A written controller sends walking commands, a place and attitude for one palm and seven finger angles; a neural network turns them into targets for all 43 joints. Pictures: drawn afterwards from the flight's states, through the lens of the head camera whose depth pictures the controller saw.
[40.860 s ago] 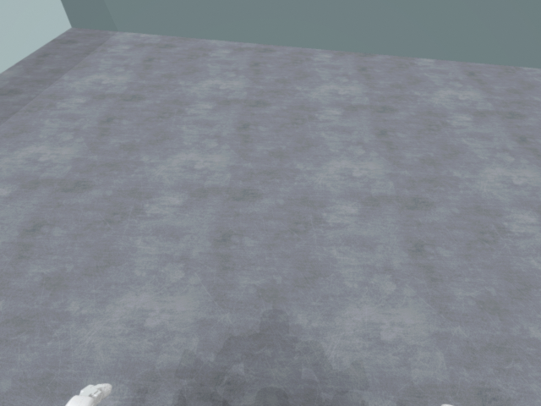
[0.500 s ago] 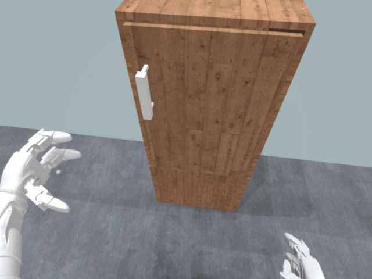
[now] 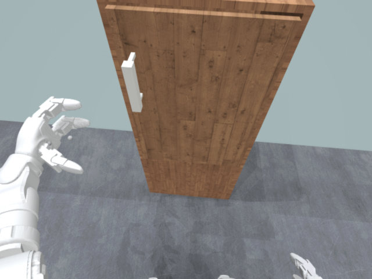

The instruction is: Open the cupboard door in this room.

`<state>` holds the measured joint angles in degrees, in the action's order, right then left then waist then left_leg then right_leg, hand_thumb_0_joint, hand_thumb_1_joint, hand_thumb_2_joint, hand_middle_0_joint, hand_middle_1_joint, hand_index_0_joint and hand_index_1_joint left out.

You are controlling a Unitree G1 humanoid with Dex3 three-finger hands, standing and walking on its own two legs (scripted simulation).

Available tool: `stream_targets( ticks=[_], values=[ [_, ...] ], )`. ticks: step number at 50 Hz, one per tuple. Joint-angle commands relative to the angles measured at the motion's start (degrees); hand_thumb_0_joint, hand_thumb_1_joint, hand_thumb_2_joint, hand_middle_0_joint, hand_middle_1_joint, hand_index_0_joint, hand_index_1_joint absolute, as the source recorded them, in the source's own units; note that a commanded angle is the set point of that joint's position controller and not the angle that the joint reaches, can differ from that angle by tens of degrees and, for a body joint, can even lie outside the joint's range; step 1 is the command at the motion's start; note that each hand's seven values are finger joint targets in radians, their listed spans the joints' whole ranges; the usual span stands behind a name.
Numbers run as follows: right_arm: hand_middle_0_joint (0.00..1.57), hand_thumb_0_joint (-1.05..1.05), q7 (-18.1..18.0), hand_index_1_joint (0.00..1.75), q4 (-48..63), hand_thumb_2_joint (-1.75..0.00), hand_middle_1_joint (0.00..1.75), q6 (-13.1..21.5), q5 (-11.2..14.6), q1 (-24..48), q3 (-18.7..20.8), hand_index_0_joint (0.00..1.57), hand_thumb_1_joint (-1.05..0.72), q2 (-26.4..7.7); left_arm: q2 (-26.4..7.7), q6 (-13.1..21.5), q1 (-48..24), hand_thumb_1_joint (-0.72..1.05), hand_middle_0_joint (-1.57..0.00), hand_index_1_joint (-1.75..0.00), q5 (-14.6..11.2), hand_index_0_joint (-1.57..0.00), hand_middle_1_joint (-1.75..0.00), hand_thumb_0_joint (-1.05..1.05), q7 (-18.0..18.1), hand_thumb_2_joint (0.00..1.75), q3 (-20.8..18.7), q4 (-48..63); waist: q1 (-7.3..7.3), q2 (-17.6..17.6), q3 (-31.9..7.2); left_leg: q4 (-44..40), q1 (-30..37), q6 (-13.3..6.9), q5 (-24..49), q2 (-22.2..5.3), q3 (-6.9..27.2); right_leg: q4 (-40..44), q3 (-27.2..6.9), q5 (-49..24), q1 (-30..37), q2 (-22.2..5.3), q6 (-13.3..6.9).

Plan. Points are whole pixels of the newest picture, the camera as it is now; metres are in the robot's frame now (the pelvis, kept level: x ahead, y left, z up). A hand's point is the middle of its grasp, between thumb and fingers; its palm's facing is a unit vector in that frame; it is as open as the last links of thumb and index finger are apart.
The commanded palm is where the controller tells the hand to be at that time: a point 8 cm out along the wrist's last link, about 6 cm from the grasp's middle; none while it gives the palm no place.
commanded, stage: move the hooked fingers beside the handle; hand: left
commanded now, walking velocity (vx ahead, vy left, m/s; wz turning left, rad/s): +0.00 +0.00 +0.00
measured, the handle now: (134, 83) +0.56 +0.15 +0.08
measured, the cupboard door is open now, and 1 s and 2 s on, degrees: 0 0 0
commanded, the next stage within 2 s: none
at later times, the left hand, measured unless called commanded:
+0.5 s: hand (91, 114) +0.44 +0.22 +0.10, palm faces -0.10 -1.00 +0.00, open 14.0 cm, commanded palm +0.42 +0.28 +0.10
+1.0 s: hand (103, 95) +0.50 +0.21 +0.10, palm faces -0.08 -1.00 +0.00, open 14.0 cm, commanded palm +0.49 +0.26 +0.09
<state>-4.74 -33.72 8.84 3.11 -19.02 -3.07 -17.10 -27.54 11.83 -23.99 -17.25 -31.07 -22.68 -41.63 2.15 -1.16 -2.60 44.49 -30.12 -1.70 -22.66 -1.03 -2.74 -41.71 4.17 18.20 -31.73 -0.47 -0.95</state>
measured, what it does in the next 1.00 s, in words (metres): stands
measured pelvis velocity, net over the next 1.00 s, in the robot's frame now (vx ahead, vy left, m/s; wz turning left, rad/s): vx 0.00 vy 0.00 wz -0.02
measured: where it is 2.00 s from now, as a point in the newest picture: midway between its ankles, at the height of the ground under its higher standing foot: outside the picture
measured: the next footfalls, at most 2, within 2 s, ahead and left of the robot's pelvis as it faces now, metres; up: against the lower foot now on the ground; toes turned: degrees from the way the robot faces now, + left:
none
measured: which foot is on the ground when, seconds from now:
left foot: down 0.00-1.00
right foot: down 0.00-1.00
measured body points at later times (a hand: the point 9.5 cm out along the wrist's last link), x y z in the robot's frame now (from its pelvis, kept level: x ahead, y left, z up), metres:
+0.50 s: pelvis +0.01 +0.01 +0.00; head +0.08 +0.01 +0.44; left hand +0.44 +0.28 +0.10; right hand +0.09 -0.26 -0.11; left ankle +0.00 +0.10 -0.71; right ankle +0.03 -0.11 -0.71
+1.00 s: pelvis +0.00 +0.00 -0.01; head +0.11 +0.01 +0.42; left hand +0.50 +0.27 +0.10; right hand +0.00 -0.28 -0.12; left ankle +0.00 +0.10 -0.71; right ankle +0.03 -0.11 -0.71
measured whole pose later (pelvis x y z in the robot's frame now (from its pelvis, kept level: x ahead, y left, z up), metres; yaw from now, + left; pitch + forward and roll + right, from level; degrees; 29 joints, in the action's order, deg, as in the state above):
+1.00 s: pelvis +0.00 +0.00 -0.01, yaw -1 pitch +16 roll -2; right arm -2.8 -35.8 -1.1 1.4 -23.2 -2.9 -17.3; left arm -35.6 17.4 -52.8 -8.3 -25.6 -24.0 -69.6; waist 9.2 -0.7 -3.1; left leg 49.4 -41.5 -1.7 -24.2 -2.2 -2.6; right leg -45.1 4.2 18.6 -42.7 0.6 -1.1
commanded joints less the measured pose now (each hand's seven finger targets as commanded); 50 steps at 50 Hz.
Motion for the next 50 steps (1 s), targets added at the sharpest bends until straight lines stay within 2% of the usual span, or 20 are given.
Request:
stream_targets(
  ticks=[1, 3, 6, 7, 10, 15, 19, 21, 24, 27, 28, 29, 30, 32, 34, 37, 38, 41, 46, 50],
  values=[
    [0.2, 0.0, -0.6, 0.3, 6.9, -0.9, 0.3, 1.5, 0.1, -0.7, 3.9, 0.2, -0.9, -8.6, -14.9, 4.0, -20.4, -0.5, -0.3, -1.2, -0.4, -0.3, -1.2, 0.0, 0.6, 0.3, -2.7, 9.8, 0.58, -2.4, -17.7, -6.8, 6.4, 0.5, 15.9, 0.9, 3.8, 4.0, -2.4, -12.9, 8.6, 1.3, -0.7],
    [0.2, 0.0, -0.4, 0.3, 6.8, -0.9, 0.3, 1.0, -0.2, -1.4, 4.0, 0.2, -0.9, -8.9, -17.4, 4.3, -21.5, -0.5, -0.3, -1.2, -0.3, -0.3, -1.2, 0.0, 0.9, 0.3, -4.7, 9.8, 0.13, -1.2, -19.6, -6.4, 5.9, 0.4, 17.6, 0.8, 3.9, 3.5, -2.7, -14.9, 10.5, 1.4, -0.8],
    [0.2, 0.0, -0.2, 0.3, 6.9, -0.9, 0.3, 0.4, -0.3, -1.7, 4.1, 0.2, -0.9, -8.4, -15.8, 5.2, -23.1, -0.5, -0.3, -1.2, 0.4, -0.3, -1.2, 0.0, 1.7, 0.3, -3.4, 11.5, 0.13, -5.0, -21.8, -6.2, 8.3, 0.7, 20.6, 0.8, 3.9, 3.0, -2.5, -16.6, 10.1, 1.3, -0.8],
    [0.2, 0.0, -0.1, 0.3, 6.9, -0.9, 0.3, 0.1, -0.4, -2.1, 4.1, 0.2, -0.9, -8.7, -17.1, 5.4, -23.4, -0.5, -0.3, -1.2, 0.3, -0.3, -1.2, 0.0, 1.9, 0.3, -4.4, 11.6, 0.06, -3.7, -22.0, -5.7, 8.7, 0.7, 22.4, 0.6, 4.3, 2.6, -2.4, -17.7, 10.3, 1.7, -1.0],
    [0.2, 0.0, 0.2, 0.3, 6.1, -0.9, 0.3, -0.6, -0.4, -2.6, 4.2, 0.2, -0.9, -8.4, -14.8, 5.6, -25.1, -0.5, -0.3, -1.2, 0.7, -0.3, -1.2, 0.0, 2.5, 0.3, -2.5, 9.5, 1.0, -4.4, -20.4, -6.0, 9.0, 0.8, 21.6, 0.4, 4.3, 3.3, -2.1, -16.6, 8.1, 1.7, -0.8],
    [0.2, 0.0, 0.2, 0.3, 5.2, -0.9, 0.3, -2.2, -0.3, -3.5, 4.0, 0.2, -0.9, -8.7, -14.4, 4.8, -30.1, -0.5, -0.3, -1.2, 1.9, -0.3, -1.2, 0.0, 3.2, 0.3, -1.2, 1.9, 2.61, -1.3, -17.0, -6.0, 5.8, 0.5, 17.8, 0.4, 4.3, 3.3, -1.9, -14.4, 5.9, 1.6, -0.6],
    [0.2, 0.0, 0.6, 0.3, 4.9, -0.9, 0.3, -2.9, -0.6, -4.5, 4.2, 0.2, -0.9, -8.7, -14.8, 6.7, -33.8, -0.5, -0.3, -1.2, 3.2, -0.3, -1.2, 0.0, 3.7, 0.3, -0.5, 2.9, 2.17, -6.8, -23.1, -4.6, 10.6, 1.1, 24.3, 0.2, 4.9, 2.1, -2.1, -16.9, 5.3, 1.6, -1.0],
    [0.2, 0.0, 0.8, 0.3, 4.3, -0.9, 0.3, -3.3, -0.9, -5.1, 4.2, 0.2, -0.9, -8.7, -13.9, 7.5, -36.0, -0.5, -0.3, -1.2, 3.4, -0.3, -1.2, 0.0, 4.2, 0.3, 0.5, 2.8, 2.79, -6.0, -23.8, -4.0, 12.1, 1.4, 26.1, -0.3, 5.4, 1.8, -1.7, -16.7, 3.6, 1.7, -0.8],
    [0.2, 0.0, 0.8, 0.3, 3.6, -0.9, 0.3, -4.3, -0.9, -5.7, 4.2, 0.2, -0.9, -9.1, -16.2, 7.7, -37.3, -0.5, -0.3, -1.2, 3.1, -0.3, -1.2, 0.0, 4.7, 0.3, -1.9, -2.6, 3.2, -1.0, -22.1, -4.0, 7.7, 0.8, 23.0, -0.1, 5.1, 1.8, -2.0, -17.0, 5.3, 1.9, -0.6],
    [0.2, 0.0, 0.7, 0.3, 3.2, -0.9, 0.3, -5.3, -0.8, -6.1, 3.9, 0.2, -0.9, -9.2, -17.6, 7.5, -41.0, -0.5, -0.3, -1.2, 4.2, -0.3, -1.2, 0.0, 5.1, 0.3, -2.2, -6.9, 3.77, -0.6, -20.2, -3.8, 3.8, 0.2, 19.4, 0.3, 4.4, 1.6, -2.5, -16.5, 5.7, 1.7, -0.6],
    [0.2, 0.0, 0.8, 0.3, 3.2, -0.9, 0.3, -5.5, -0.9, -6.2, 3.8, 0.2, -0.9, -9.1, -17.8, 7.6, -42.3, -0.5, -0.3, -1.2, 4.8, -0.3, -1.2, 0.0, 5.2, 0.3, -1.8, -7.6, 3.91, -2.4, -20.2, -3.9, 3.4, 0.2, 18.5, 0.5, 4.1, 1.6, -2.7, -16.1, 5.4, 1.6, -0.5],
    [0.2, 0.0, 0.8, 0.3, 3.0, -0.9, 0.3, -5.7, -1.1, -6.8, 4.0, 0.2, -0.9, -9.3, -19.9, 8.1, -42.3, -0.5, -0.3, -1.2, 5.4, -0.3, -1.2, 0.0, 5.6, 0.3, -3.3, -7.8, 3.69, -2.0, -21.5, -3.6, 3.5, 0.2, 18.7, 0.4, 4.3, 1.3, -2.7, -16.2, 5.7, 1.6, -0.5],
    [0.2, 0.0, 0.9, 0.3, 3.3, -0.9, 0.3, -5.9, -1.1, -6.8, 3.9, 0.2, -0.9, -9.0, -18.5, 8.5, -42.7, -0.5, -0.3, -1.2, 6.0, -0.3, -1.2, 0.0, 5.6, 0.3, -1.7, -7.7, 3.74, -4.8, -22.1, -3.4, 4.3, 0.3, 20.0, 0.5, 4.2, 1.1, -2.9, -16.6, 5.0, 1.5, -0.6],
    [0.2, 0.0, 1.0, 0.3, 3.0, -0.9, 0.3, -6.3, -1.4, -7.7, 4.1, 0.2, -0.9, -9.1, -19.1, 9.8, -44.8, -0.5, -0.3, -1.2, 6.1, -0.3, -1.2, 0.0, 5.6, 0.3, -1.9, -6.3, 3.94, -5.5, -25.1, -2.3, 6.4, 0.5, 23.2, 0.1, 4.7, 0.2, -2.8, -17.9, 4.6, 1.9, -0.7],
    [0.2, 0.0, 1.3, 0.3, 2.8, -0.9, 0.3, -6.7, -1.5, -8.3, 4.2, 0.2, -0.9, -9.2, -20.3, 10.6, -44.7, -0.5, -0.3, -1.2, 5.6, -0.3, -1.2, 0.0, 5.5, 0.3, -3.3, -6.6, 4.04, -4.2, -27.3, -2.0, 6.6, 0.3, 23.6, 0.0, 4.4, 0.4, -3.1, -19.3, 6.0, 2.1, -0.4],
    [0.2, 0.0, 0.9, 0.3, 2.4, -0.9, 0.3, -7.6, -1.3, -8.8, 4.0, 0.2, -0.9, -9.6, -21.6, 10.2, -46.8, -0.5, -0.3, -1.2, 5.3, -0.3, -1.2, 0.0, 4.7, 0.3, -4.0, -10.9, 5.03, -1.3, -24.5, -2.0, 2.2, -0.2, 20.2, 0.2, 4.1, 0.6, -3.3, -18.7, 6.8, 2.2, -0.5],
    [0.2, 0.0, 0.9, 0.3, 2.1, -0.9, 0.3, -7.8, -1.3, -8.9, 4.0, 0.2, -0.9, -9.4, -21.0, 10.1, -48.9, -0.5, -0.3, -1.2, 5.9, -0.3, -1.2, 0.0, 4.6, 0.3, -2.7, -10.7, 5.5, -3.7, -24.6, -2.2, 2.6, -0.2, 19.8, 0.3, 4.1, 0.6, -3.3, -18.1, 5.7, 2.1, -0.3],
    [0.2, 0.0, 1.0, 0.3, 1.8, -0.9, 0.3, -8.4, -1.4, -9.9, 4.0, 0.2, -0.9, -9.8, -21.4, 9.0, -48.1, -0.5, -0.3, -1.2, 6.8, -0.3, -1.2, 0.0, 4.8, 0.3, -2.6, -14.7, 6.12, -3.5, -21.7, -2.1, 1.0, -0.3, 17.4, 0.2, 4.1, 1.1, -3.2, -15.5, 2.9, 2.1, -0.3],
    [0.2, 0.0, 0.8, 0.3, 1.4, -0.9, 0.3, -8.9, -1.6, -11.5, 3.8, 0.2, -0.9, -10.3, -25.1, 9.2, -53.7, -0.5, -0.3, -1.2, 7.7, -0.3, -1.2, 0.0, 5.3, 0.3, -3.8, -16.4, 7.38, -2.7, -23.2, -1.2, -1.8, -0.6, 15.0, 0.2, 4.1, 0.9, -4.0, -14.5, 3.7, 2.2, 0.0],
    [0.2, 0.0, 1.2, 0.3, 1.0, -0.9, 0.3, -9.2, -2.1, -12.7, 3.9, 0.2, -0.9, -10.0, -24.6, 10.6, -57.4, -0.5, -0.3, -1.2, 8.5, -0.3, -1.2, 0.0, 5.5, 0.3, -3.0, -14.7, 7.8, -8.0, -28.0, 0.1, 2.7, -0.2, 18.7, 0.1, 4.7, 0.0, -3.5, -15.2, 1.1, 2.5, -0.3]
  ],
)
